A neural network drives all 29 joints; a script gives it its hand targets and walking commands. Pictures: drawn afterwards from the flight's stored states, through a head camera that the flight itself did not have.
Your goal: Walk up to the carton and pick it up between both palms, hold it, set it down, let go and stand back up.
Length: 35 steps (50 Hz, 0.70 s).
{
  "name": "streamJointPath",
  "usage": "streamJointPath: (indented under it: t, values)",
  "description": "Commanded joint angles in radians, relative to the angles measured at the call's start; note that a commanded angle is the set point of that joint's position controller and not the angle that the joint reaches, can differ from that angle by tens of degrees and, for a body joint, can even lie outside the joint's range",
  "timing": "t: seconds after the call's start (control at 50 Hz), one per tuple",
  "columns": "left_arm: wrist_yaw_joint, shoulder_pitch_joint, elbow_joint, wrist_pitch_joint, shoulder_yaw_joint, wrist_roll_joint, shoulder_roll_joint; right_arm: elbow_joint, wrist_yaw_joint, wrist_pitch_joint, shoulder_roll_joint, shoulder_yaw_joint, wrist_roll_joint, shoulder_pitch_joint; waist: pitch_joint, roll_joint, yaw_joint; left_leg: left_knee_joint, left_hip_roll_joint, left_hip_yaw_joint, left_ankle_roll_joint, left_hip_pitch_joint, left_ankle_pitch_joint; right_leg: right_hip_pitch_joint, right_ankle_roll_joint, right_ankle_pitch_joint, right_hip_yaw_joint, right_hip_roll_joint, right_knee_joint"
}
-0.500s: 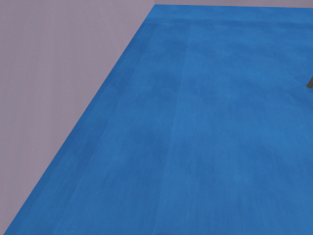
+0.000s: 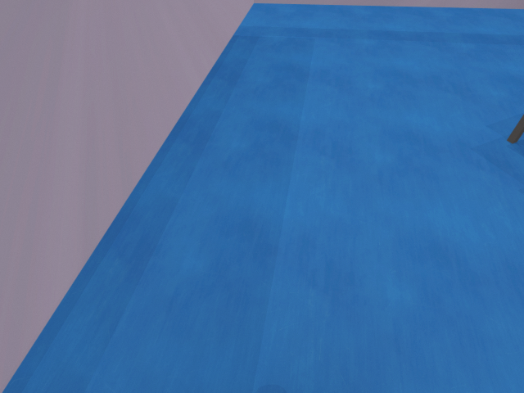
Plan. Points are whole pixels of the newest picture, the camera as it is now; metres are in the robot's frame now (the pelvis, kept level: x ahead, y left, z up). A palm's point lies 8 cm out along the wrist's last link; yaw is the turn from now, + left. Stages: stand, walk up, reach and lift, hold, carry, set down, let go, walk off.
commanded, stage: stand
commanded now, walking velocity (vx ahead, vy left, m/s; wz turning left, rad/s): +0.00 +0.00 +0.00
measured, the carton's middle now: out of the picture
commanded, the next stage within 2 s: walk up in 0.32 s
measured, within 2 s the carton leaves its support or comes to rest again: neither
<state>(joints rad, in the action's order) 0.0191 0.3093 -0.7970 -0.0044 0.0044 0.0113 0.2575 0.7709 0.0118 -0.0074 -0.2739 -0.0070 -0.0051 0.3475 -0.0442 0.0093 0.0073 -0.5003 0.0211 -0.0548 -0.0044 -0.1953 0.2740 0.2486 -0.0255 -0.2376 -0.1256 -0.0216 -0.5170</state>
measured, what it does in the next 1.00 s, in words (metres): steps to the right, turning right: right foot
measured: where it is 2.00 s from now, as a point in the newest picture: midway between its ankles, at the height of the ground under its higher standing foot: (380, 308)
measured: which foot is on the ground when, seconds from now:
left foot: down 0.00-0.90, up 0.92-1.00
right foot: down 0.00-0.54, up 0.56-0.86, down 0.88-1.00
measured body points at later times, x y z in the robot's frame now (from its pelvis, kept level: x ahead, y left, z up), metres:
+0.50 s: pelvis +0.00 +0.00 +0.00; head +0.01 +0.00 +0.45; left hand +0.08 +0.26 -0.13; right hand +0.04 -0.27 -0.13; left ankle +0.00 +0.12 -0.74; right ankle +0.03 -0.14 -0.74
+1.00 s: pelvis +0.12 -0.14 -0.02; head +0.10 -0.18 +0.43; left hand +0.27 +0.12 -0.11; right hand +0.11 -0.44 -0.16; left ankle +0.08 +0.04 -0.65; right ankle +0.13 -0.25 -0.74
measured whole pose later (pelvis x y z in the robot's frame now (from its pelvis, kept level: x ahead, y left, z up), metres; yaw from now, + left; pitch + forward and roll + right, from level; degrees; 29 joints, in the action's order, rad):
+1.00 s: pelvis +0.12 -0.14 -0.02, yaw -20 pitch -4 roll +1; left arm -0.04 0.32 -0.80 0.00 0.05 0.02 0.27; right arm 0.79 -0.03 0.02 -0.36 -0.07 -0.04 0.29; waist -0.05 -0.10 -0.03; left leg -1.21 0.12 -0.04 0.05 -0.31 0.52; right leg 0.36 0.05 -0.33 0.09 0.06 -0.74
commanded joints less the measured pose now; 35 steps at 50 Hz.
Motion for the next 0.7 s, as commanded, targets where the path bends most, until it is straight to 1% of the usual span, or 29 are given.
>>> streamJointPath:
  t: [0.0,0.24,0.48,0.5,0.52,0.54,0.56,0.58,0.6,0.62,0.64,0.66,0.68]
  values:
    - [0.006,0.028,0.058,0.014,0.036,0.000,0.132,-0.047,0.005,0.012,-0.133,-0.038,0.000,0.043,-0.014,0.001,0.002,0.112,0.085,0.099,0.040,-0.011,0.008,0.034,0.041,0.076,-0.071,0.059,0.086]
    - [0.007,0.029,0.050,0.015,0.037,-0.001,0.130,-0.030,0.006,0.012,-0.134,-0.038,-0.001,0.053,-0.006,0.010,0.003,0.107,0.087,0.093,0.039,0.001,-0.008,0.033,0.042,0.091,-0.077,0.058,0.086]
    - [0.010,0.030,0.040,0.013,0.036,-0.001,0.129,-0.015,0.008,0.011,-0.132,-0.037,-0.001,0.056,-0.006,-0.001,0.002,0.110,0.090,0.088,0.041,0.008,-0.026,0.027,0.040,0.118,-0.080,0.056,0.080]
    - [-0.053,-0.017,0.083,-0.004,0.076,0.026,0.170,-0.045,0.016,0.025,-0.222,-0.115,-0.062,0.068,0.053,-0.079,0.028,0.123,0.164,0.218,0.157,0.363,0.394,0.417,0.080,-0.289,-0.077,0.005,-0.057]
    - [-0.081,-0.093,0.124,-0.019,0.053,0.039,0.111,-0.020,0.027,0.035,-0.292,-0.137,-0.085,0.123,0.028,-0.253,0.105,0.320,0.439,0.415,0.252,0.434,0.508,0.601,0.043,-0.230,0.075,-0.001,-0.331]
    - [-0.093,-0.176,0.164,-0.030,0.058,0.073,0.133,-0.005,0.037,0.046,-0.277,-0.129,-0.096,0.113,-0.044,-0.161,0.109,0.356,0.591,0.479,0.324,0.318,0.477,0.649,0.018,-0.235,0.074,0.132,-0.476]
    - [-0.107,-0.174,0.163,-0.041,0.074,0.084,0.161,0.011,0.043,0.061,-0.222,-0.109,-0.092,0.082,-0.103,-0.044,0.087,0.353,0.559,0.397,0.309,0.185,0.422,0.588,0.012,-0.181,0.052,0.180,-0.520]
    - [-0.119,-0.100,0.140,-0.046,0.084,0.071,0.166,0.014,0.042,0.074,-0.197,-0.098,-0.091,0.025,-0.107,-0.022,0.037,0.337,0.489,0.275,0.269,0.140,0.352,0.531,0.007,-0.130,0.044,0.185,-0.532]
    - [-0.130,-0.028,0.125,-0.049,0.083,0.057,0.150,0.006,0.039,0.082,-0.202,-0.101,-0.090,-0.033,-0.086,-0.058,0.001,0.327,0.447,0.178,0.241,0.130,0.308,0.488,0.004,-0.109,0.044,0.194,-0.534]
    - [-0.142,-0.006,0.119,-0.048,0.083,0.043,0.136,0.000,0.036,0.085,-0.213,-0.108,-0.085,-0.071,-0.077,-0.114,-0.011,0.336,0.418,0.107,0.227,0.113,0.297,0.450,0.000,-0.087,0.073,0.198,-0.522]
    - [-0.152,-0.017,0.124,-0.047,0.079,0.032,0.127,0.003,0.032,0.085,-0.219,-0.113,-0.080,-0.089,-0.081,-0.159,-0.011,0.349,0.393,0.051,0.222,0.092,0.309,0.419,-0.001,-0.077,0.099,0.200,-0.494]
    - [-0.160,-0.044,0.133,-0.046,0.076,0.025,0.126,0.010,0.028,0.084,-0.223,-0.115,-0.077,-0.093,-0.095,-0.183,-0.004,0.361,0.377,0.007,0.225,0.076,0.323,0.402,0.001,-0.065,0.123,0.204,-0.456]
    - [-0.165,-0.073,0.141,-0.044,0.074,0.019,0.124,0.016,0.024,0.083,-0.226,-0.117,-0.076,-0.087,-0.106,-0.193,0.006,0.367,0.363,-0.034,0.227,0.066,0.332,0.382,0.005,-0.045,0.147,0.208,-0.415]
